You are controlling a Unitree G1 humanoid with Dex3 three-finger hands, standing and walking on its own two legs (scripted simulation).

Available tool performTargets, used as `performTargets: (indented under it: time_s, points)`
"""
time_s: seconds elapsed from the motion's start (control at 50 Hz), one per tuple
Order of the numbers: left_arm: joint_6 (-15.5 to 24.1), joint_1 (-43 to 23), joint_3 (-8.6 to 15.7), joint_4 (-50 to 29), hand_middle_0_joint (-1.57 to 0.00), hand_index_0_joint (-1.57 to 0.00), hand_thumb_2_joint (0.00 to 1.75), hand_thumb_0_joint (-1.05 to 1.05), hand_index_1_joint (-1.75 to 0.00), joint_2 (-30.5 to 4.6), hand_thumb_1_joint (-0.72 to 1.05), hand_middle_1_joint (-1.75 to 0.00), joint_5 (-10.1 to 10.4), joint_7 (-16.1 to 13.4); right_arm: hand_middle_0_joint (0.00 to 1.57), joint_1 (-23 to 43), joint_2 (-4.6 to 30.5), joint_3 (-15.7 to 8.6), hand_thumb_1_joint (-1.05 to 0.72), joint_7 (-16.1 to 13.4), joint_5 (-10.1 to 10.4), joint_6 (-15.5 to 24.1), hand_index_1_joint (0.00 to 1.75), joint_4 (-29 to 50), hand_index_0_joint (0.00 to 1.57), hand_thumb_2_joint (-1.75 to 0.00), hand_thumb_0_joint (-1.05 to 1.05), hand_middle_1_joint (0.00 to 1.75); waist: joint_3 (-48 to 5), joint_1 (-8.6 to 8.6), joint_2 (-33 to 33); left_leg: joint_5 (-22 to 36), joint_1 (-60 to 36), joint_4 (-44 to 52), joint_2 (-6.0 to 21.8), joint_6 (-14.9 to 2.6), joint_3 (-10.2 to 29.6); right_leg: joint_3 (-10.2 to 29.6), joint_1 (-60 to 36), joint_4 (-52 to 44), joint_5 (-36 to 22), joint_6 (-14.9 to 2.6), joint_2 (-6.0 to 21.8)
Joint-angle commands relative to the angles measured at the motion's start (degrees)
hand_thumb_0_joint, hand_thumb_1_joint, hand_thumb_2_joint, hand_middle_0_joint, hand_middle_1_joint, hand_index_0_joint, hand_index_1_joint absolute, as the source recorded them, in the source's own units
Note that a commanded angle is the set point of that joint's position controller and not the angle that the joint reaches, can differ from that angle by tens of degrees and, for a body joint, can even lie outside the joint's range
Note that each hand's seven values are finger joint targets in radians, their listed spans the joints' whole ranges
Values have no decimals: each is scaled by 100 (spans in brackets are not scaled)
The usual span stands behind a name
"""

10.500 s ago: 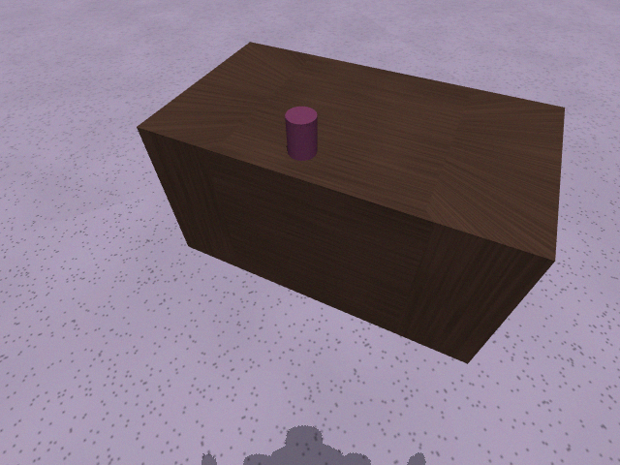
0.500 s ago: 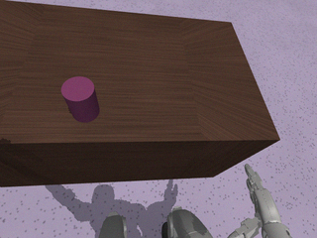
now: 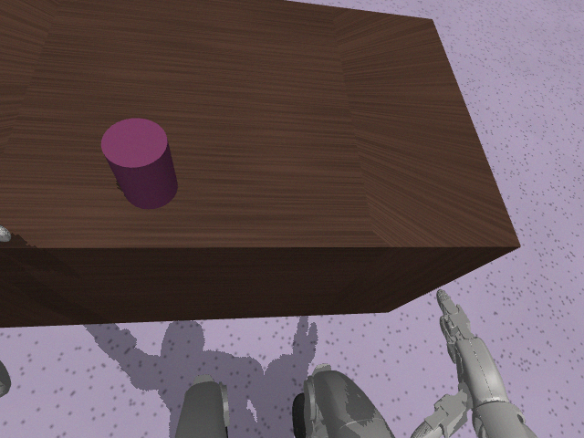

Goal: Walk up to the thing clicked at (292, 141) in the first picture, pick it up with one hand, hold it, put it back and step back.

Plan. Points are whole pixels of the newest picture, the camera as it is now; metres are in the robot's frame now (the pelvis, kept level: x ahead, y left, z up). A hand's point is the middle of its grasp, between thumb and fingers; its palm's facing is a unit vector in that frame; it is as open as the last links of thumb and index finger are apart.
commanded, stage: approach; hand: left
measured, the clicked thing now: (143, 166) +0.50 +0.18 -0.03
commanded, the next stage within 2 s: close in in 0.02 s
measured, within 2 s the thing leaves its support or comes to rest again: leaves its support in 1.92 s
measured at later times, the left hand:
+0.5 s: hand (118, 153) +0.51 +0.21 +0.00, palm faces +0.15 -0.99 +0.03, open 17.6 cm
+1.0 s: hand (142, 157) +0.51 +0.18 -0.01, palm faces +0.14 -0.99 +0.01, open 17.1 cm
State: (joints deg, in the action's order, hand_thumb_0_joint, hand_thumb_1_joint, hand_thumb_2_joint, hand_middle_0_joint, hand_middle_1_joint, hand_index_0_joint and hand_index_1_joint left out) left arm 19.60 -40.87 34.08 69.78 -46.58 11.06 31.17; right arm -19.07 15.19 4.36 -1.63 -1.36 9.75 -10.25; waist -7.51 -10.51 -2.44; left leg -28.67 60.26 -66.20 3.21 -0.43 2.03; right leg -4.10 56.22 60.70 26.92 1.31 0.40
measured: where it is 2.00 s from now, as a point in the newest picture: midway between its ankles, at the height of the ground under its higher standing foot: outside the picture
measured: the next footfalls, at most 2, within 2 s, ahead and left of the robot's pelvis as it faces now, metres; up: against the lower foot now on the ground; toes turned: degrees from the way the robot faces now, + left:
none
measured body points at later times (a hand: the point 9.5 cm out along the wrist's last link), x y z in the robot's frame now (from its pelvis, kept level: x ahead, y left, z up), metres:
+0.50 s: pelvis -0.02 +0.00 -0.03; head +0.14 +0.04 +0.39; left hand +0.50 +0.26 +0.00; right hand +0.13 -0.27 -0.03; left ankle +0.02 +0.11 -0.65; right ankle +0.01 -0.14 -0.65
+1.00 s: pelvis -0.01 -0.01 -0.03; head +0.14 +0.04 +0.39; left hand +0.49 +0.23 -0.01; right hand +0.15 -0.27 -0.01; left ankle +0.02 +0.11 -0.65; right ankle +0.01 -0.14 -0.65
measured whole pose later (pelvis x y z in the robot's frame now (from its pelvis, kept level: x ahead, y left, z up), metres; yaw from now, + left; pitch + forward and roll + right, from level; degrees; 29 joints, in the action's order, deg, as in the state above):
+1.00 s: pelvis -0.01 -0.01 -0.03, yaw -1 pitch +26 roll -4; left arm 28.0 -48.0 24.2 67.9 -29.5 2.5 3.7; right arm -21.5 14.5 -0.9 3.0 -3.7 1.1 5.3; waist -8.0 -15.2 -1.1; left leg -30.7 69.2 -73.8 3.8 0.3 1.9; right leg -3.5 66.2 69.9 29.5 0.6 0.0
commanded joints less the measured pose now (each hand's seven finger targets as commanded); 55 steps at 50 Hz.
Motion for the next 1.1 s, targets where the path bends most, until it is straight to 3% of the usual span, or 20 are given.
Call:
performTargets:
  time_s: [0.0,0.12,0.18,0.24,0.32,0.38,0.46,0.5,0.54,0.58,0.62,0.68,0.74,0.8,0.84,0.88,0.98,1.0,1.04,1.08]
  points:
    - [531,-2306,-92,-1479,-5,-4,8,0,-7,-1251,-61,-6,44,-266,5,-382,1199,-837,57,-72,-39,277,5,1105,5,-5,0,5,-2779,-203,1832,2595,-2878,486,-76,133,195,76,-7,-379,-1583,-307,-168]
    - [769,-2647,-383,-1648,-5,-5,6,0,-5,-683,-61,-4,-204,-995,5,-621,1101,-880,55,75,-136,123,5,1393,5,-5,0,5,-2913,-271,2105,2908,-2834,309,-5,212,290,30,344,-52,-1541,-356,-202]
    - [876,-2850,-169,-1671,-6,-5,5,0,-4,-978,-59,-4,-378,-1397,5,-574,1210,-1094,55,132,-209,52,5,1597,5,-5,0,5,-3092,-218,2242,2836,-2712,216,8,229,331,32,350,97,-1482,-359,-226]
    - [957,-2888,-56,-1689,-6,-5,6,0,-4,-931,-57,-4,-546,-1818,5,-367,1057,-1071,54,234,-279,-89,5,1658,5,-5,0,5,-3218,-47,2277,2474,-2359,178,-46,172,285,72,190,205,-1349,-366,-240]
    - [1005,-2726,-51,-1597,-5,-5,5,0,-4,-727,-55,-4,-732,-2177,5,-217,992,-1090,53,290,-304,-267,5,2022,5,-5,0,5,-3578,-52,1983,2428,-1927,119,-82,95,212,116,-343,299,-1623,-350,-273]
    - [1002,-2772,-300,-1438,-5,-6,5,0,-5,-373,-57,-5,-763,-2222,5,-220,1082,-1272,53,261,-276,-352,5,2103,5,-5,0,5,-3459,-244,1731,2071,-1581,96,-82,26,150,182,-419,233,-1578,-312,-284]
    - [1011,-2805,-481,-1175,-5,-6,3,0,-4,8,-60,-5,-702,-2235,5,-320,1030,-1242,54,242,-214,-397,5,2363,5,-5,0,5,-3163,-437,1178,1482,-1146,136,-97,-40,98,247,-487,86,-1406,-234,-279]
    - [1024,-2887,-754,-1128,-5,-6,4,0,-4,304,-57,-5,-686,-2197,5,-629,999,-1253,54,249,-200,-408,5,2215,5,-5,0,5,-2910,-560,1185,1402,-1240,138,-107,-38,88,227,-234,56,-1315,-238,-281]
    - [1040,-2809,-617,-1175,-5,-7,3,0,-3,53,-55,-4,-736,-2264,5,-656,1043,-1270,54,274,-180,-434,5,2274,5,-5,0,5,-2951,-488,1288,1571,-1357,111,-119,-22,98,212,-175,87,-1395,-253,-273]
    - [1074,-3053,-778,-1438,-5,-7,3,0,-3,268,-56,-4,-721,-2309,5,-698,996,-1247,54,295,-170,-445,5,2422,5,-5,0,5,-3189,-489,1367,1620,-1605,112,-144,-19,87,201,-257,87,-1445,-249,-267]
    - [1086,-2952,-649,-1342,-6,-7,3,0,-3,180,-58,-4,-709,-2404,5,-792,1015,-1317,54,296,-177,-477,5,2238,5,-5,0,5,-2947,-493,1336,1515,-1440,70,-164,-50,57,243,-202,33,-1413,-218,-249]
    - [1163,-3244,-891,-1807,-6,-7,4,0,-3,408,-58,-4,-775,-2504,5,-549,865,-1162,53,339,-190,-452,5,2490,5,-5,0,5,-3239,-465,1649,1586,-1745,106,-168,-11,61,235,-196,52,-1396,-252,-233]
    - [1147,-2903,-939,-1319,-10,-9,3,0,-2,526,-61,-1,-845,-2570,5,-675,881,-1212,53,342,-214,-515,5,2133,5,-6,0,5,-2896,-477,1702,1838,-1698,91,-132,40,119,167,11,152,-1466,-286,-254]
    - [1179,-2994,-988,-1517,-11,-9,2,0,-3,605,-61,-1,-852,-2650,5,-539,938,-1272,52,353,-235,-530,5,2264,5,-6,0,5,-3041,-453,1676,1819,-1772,108,-129,29,136,161,-22,140,-1440,-283,-254]
    - [1182,-3007,-1105,-1406,-25,-24,3,0,-12,806,-60,-11,-876,-2689,5,-487,857,-1166,52,367,-239,-530,5,2513,5,-5,0,5,-3184,-570,1541,1854,-1717,50,-128,-3,124,177,-138,128,-1577,-260,-261]
    - [1217,-3090,-956,-1439,-33,-32,7,0,-18,528,-61,-18,-896,-2734,5,-351,1003,-1273,51,345,-215,-550,5,2760,5,-5,0,5,-3246,-596,1420,1870,-1678,62,-129,-7,120,202,-244,126,-1650,-255,-258]
    - [1255,-3198,-1092,-1175,-46,-46,14,0,-29,837,-56,-28,-848,-2712,5,-590,983,-1299,50,354,-224,-569,5,2610,5,-5,0,5,-2949,-757,1369,1831,-1635,54,-114,-4,144,192,-24,168,-1622,-253,-265]
    - [1282,-3267,-978,-1263,-47,-47,14,0,-30,595,-56,-29,-877,-2726,5,-578,982,-1255,50,362,-226,-588,5,2714,5,-5,0,5,-3175,-682,1427,1900,-1689,41,-135,-15,127,207,-172,155,-1733,-236,-258]
    - [1274,-3252,-1183,-1143,-49,-49,14,0,-30,878,-54,-30,-887,-2689,5,-758,974,-1310,50,363,-233,-606,5,2586,5,-5,0,5,-3088,-771,1447,1927,-1734,29,-132,-6,121,209,-94,173,-1723,-248,-256]
    - [1271,-3164,-972,-1103,-52,-52,18,0,-34,557,-53,-34,-888,-2690,5,-617,1022,-1330,50,378,-201,-611,5,2765,5,-5,0,5,-3145,-678,1447,1926,-1703,28,-154,-22,95,231,-194,137,-1745,-236,-250]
